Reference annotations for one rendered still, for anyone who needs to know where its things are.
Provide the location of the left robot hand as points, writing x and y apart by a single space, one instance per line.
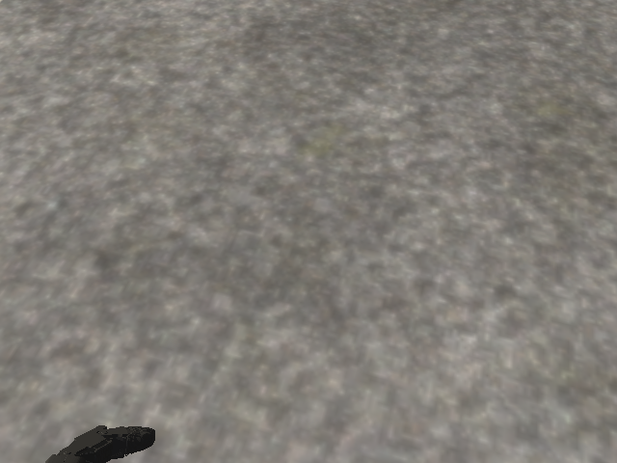
100 444

